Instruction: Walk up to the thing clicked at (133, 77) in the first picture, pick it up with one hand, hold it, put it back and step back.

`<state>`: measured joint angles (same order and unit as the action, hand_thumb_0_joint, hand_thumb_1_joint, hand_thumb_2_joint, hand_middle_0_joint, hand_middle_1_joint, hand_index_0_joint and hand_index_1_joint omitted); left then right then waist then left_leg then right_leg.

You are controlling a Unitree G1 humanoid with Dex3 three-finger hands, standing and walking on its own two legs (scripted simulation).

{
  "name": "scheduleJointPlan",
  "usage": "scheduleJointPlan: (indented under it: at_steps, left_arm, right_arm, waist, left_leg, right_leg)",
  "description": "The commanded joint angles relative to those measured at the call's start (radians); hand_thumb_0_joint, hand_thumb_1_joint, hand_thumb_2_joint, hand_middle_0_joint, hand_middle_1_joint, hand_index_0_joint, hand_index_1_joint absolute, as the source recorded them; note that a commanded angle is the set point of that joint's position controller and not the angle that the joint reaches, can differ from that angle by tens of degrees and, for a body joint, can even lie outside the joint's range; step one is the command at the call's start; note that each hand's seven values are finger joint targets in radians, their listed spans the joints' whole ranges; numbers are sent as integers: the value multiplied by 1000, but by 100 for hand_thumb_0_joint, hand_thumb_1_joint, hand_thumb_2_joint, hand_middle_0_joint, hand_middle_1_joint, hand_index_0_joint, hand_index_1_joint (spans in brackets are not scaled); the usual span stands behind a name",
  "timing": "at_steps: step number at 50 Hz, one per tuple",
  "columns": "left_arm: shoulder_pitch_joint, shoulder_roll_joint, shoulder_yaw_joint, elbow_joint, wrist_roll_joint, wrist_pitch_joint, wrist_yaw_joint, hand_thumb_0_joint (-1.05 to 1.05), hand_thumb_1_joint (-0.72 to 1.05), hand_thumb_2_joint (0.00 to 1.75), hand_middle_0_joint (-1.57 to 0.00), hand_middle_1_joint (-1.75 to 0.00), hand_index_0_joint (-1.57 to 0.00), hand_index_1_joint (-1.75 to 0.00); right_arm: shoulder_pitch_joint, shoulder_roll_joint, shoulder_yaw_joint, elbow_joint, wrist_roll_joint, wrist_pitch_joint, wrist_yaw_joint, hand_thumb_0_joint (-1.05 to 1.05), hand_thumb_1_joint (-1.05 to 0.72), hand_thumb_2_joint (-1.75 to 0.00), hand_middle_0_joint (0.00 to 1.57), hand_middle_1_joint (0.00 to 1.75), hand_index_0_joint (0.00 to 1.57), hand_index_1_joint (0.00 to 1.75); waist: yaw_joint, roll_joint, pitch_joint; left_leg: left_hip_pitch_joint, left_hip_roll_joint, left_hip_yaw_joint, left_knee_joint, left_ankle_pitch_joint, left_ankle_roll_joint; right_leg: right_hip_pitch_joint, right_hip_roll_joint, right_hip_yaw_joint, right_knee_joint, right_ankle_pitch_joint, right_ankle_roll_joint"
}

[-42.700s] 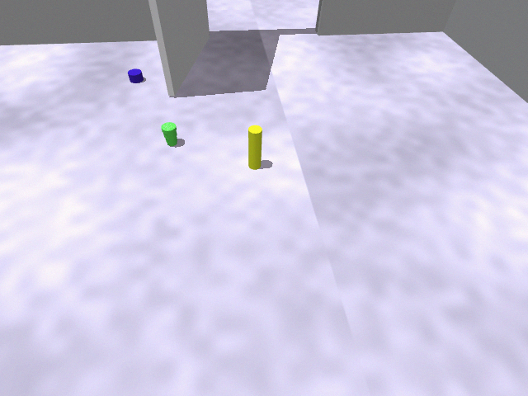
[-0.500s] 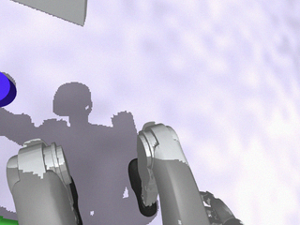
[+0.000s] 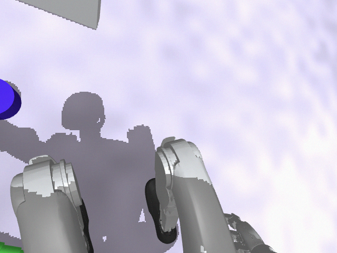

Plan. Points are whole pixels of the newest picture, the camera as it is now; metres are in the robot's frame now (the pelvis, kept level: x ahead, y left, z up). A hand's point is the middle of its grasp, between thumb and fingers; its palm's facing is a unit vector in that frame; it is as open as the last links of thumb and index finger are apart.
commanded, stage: rise first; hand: left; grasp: from above
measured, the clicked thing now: out of the picture +0.47 +0.34 -0.29
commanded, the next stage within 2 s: approach in 0.28 s
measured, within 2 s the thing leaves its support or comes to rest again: neither
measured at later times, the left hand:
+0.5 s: hand out of the picture +0.43 +0.37 -0.17, palm faces -0.44 -0.11 -0.89, open 14.2 cm
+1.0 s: hand out of the picture +0.47 +0.32 -0.17, palm faces -0.44 -0.10 -0.89, open 14.2 cm
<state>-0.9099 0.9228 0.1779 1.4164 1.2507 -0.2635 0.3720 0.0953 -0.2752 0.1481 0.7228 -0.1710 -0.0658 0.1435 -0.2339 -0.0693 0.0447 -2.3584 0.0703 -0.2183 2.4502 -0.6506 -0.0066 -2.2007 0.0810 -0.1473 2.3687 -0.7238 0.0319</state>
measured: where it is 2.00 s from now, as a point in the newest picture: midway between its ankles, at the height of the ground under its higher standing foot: (123, 230)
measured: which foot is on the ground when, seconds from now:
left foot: down 0.00-1.00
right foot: down 0.00-1.00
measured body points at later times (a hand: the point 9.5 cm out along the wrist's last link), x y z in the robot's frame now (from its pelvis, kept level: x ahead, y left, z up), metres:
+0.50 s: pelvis +0.00 +0.00 +0.00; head +0.24 +0.10 +0.37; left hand +0.45 +0.37 -0.12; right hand +0.07 -0.26 -0.09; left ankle +0.08 +0.14 -0.29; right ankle +0.10 -0.11 -0.29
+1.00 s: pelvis +0.00 +0.00 +0.00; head +0.25 +0.07 +0.36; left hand +0.49 +0.32 -0.12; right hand +0.03 -0.26 -0.09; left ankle +0.08 +0.14 -0.29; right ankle +0.10 -0.11 -0.29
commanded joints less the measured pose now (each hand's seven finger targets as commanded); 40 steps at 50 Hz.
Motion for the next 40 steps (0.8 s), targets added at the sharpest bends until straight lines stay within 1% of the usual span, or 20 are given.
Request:
scheduleJointPlan:
  at_steps: [1,3,6,9,12,15,18,19,22,23,24,28,31,32,34,35,36,37,38,40]
  left_arm:
    - [-267,287,21,-139,-19,7,31,0,-60,105,-7,-103,-6,-105]
    - [-268,294,28,-146,-29,4,28,0,-59,103,-7,-105,-6,-105]
    - [-269,308,40,-151,-22,4,27,0,-59,103,-7,-104,-6,-105]
    - [-277,286,16,-124,-27,-2,21,0,-58,103,-7,-104,-6,-105]
    - [-265,313,38,-139,-24,-7,23,0,-57,103,-7,-104,-7,-105]
    - [-285,300,27,-158,-28,-9,23,0,-57,103,-7,-105,-7,-105]
    - [-280,311,28,-131,-19,-9,26,0,-57,102,-7,-105,-7,-105]
    - [-269,303,30,-124,-20,-10,27,0,-61,110,-7,-99,-3,-103]
    - [-282,260,5,-132,-17,-10,29,0,-57,102,-6,-105,-6,-105]
    - [-271,215,-34,-107,-17,-7,27,0,-58,103,-6,-105,-6,-105]
    - [-310,199,-49,-122,-24,-10,30,0,-57,102,-6,-105,-6,-105]
    - [-414,182,-86,-145,-7,-6,58,0,-55,100,-7,-106,-7,-106]
    - [-483,145,-109,-138,-2,21,86,0,-55,101,-7,-107,-7,-106]
    - [-470,156,-107,-115,4,35,95,0,-57,102,-7,-107,-7,-106]
    - [-485,223,-53,-98,16,66,121,0,-57,102,-7,-105,-6,-105]
    - [-449,208,-52,-36,19,89,125,0,-57,102,-7,-105,-7,-105]
    - [-478,216,-55,-37,16,101,128,0,-58,102,-7,-104,-6,-105]
    - [-462,204,-59,2,23,120,126,0,-59,103,-7,-104,-6,-105]
    - [-466,210,-61,4,12,134,123,0,-58,102,-7,-104,-6,-105]
    - [-429,218,-57,36,0,163,112,0,-59,102,-7,-104,-6,-104]
  right_arm:
    - [203,-266,-86,0,1,2,-5,0,-91,-90,20,30,20,30]
    - [199,-268,-88,-1,2,3,-6,0,-91,-90,20,30,20,30]
    - [203,-270,-87,-4,1,7,-5,0,-91,-90,20,30,20,30]
    - [196,-269,-82,-9,4,9,-6,0,-91,-90,20,30,20,30]
    - [201,-271,-79,-7,1,13,-5,0,-91,-90,20,30,20,30]
    - [203,-270,-79,-8,1,13,-5,0,-91,-90,20,30,20,30]
    - [196,-271,-79,-11,3,15,-6,0,-91,-90,20,30,20,30]
    - [195,-272,-78,-11,2,17,-6,0,-91,-90,20,30,20,30]
    - [198,-271,-80,-11,0,14,-7,0,-90,-90,20,30,20,30]
    - [193,-265,-82,-7,4,12,-7,0,-90,-90,20,30,20,30]
    - [200,-269,-84,-7,4,8,-7,0,-90,-90,20,30,20,30]
    - [221,-272,-79,3,1,-6,-11,0,-90,-90,20,30,20,30]
    - [240,-277,-74,9,-3,-20,-13,0,-90,-90,20,30,20,30]
    - [239,-279,-71,8,-6,-23,-12,0,-90,-90,20,30,20,30]
    - [249,-284,-63,3,-7,-23,-12,0,-90,-90,20,30,20,30]
    - [242,-278,-58,-1,-10,-22,-11,0,-90,-90,20,30,20,30]
    - [233,-274,-52,-10,-8,-21,-9,0,-90,-90,20,30,20,30]
    - [236,-276,-49,-15,-10,-20,-7,0,-90,-90,20,30,20,30]
    - [227,-277,-46,-24,-4,-20,-10,0,-90,-90,20,30,20,30]
    - [229,-279,-36,-34,-5,-22,-8,0,-90,-90,20,30,20,30]
  waist:
    - [1,394,-672]
    - [6,397,-703]
    - [13,405,-685]
    - [-7,379,-650]
    - [11,388,-684]
    - [1,395,-699]
    - [2,397,-671]
    - [6,395,-656]
    - [-9,396,-663]
    - [-18,391,-641]
    - [-38,381,-637]
    - [-63,425,-661]
    - [-86,449,-675]
    - [-82,472,-682]
    - [-60,485,-713]
    - [-57,467,-700]
    - [-58,475,-693]
    - [-70,460,-684]
    - [-60,451,-673]
    - [-63,417,-664]
  left_leg:
    - [563,-8,108,-212,165,28]
    - [582,-7,103,-214,170,27]
    - [577,-10,103,-227,160,25]
    - [534,-11,104,-220,133,29]
    - [559,-11,106,-217,164,28]
    - [573,-10,107,-210,174,30]
    - [542,-11,102,-226,127,26]
    - [545,-13,103,-231,121,25]
    - [554,-12,99,-231,119,24]
    - [551,-12,99,-231,108,24]
    - [548,-10,97,-227,102,25]
    - [573,-8,96,-228,111,19]
    - [610,-6,91,-238,123,15]
    - [613,-6,100,-234,136,14]
    - [609,-8,104,-237,157,14]
    - [594,-8,110,-229,161,17]
    - [570,-10,115,-234,147,20]
    - [565,-11,114,-233,142,23]
    - [545,-11,118,-235,131,26]
    - [512,-13,126,-219,140,35]
  right_leg:
    - [265,21,-62,-251,270,-53]
    - [266,22,-65,-245,271,-54]
    - [264,20,-68,-244,259,-56]
    - [254,22,-66,-253,244,-54]
    - [281,23,-65,-249,266,-53]
    - [280,23,-63,-252,278,-50]
    - [253,26,-70,-249,236,-57]
    - [250,24,-71,-247,227,-58]
    - [234,23,-76,-243,228,-58]
    - [219,24,-75,-247,221,-59]
    - [209,24,-76,-253,222,-57]
    - [208,23,-78,-250,237,-57]
    - [188,20,-84,-246,252,-59]
    - [207,22,-79,-248,266,-59]
    - [221,21,-80,-237,282,-60]
    - [221,24,-77,-238,287,-59]
    - [218,23,-73,-239,276,-62]
    - [223,26,-73,-243,273,-61]
    - [218,27,-71,-245,264,-62]
    - [260,30,-60,-256,279,-56]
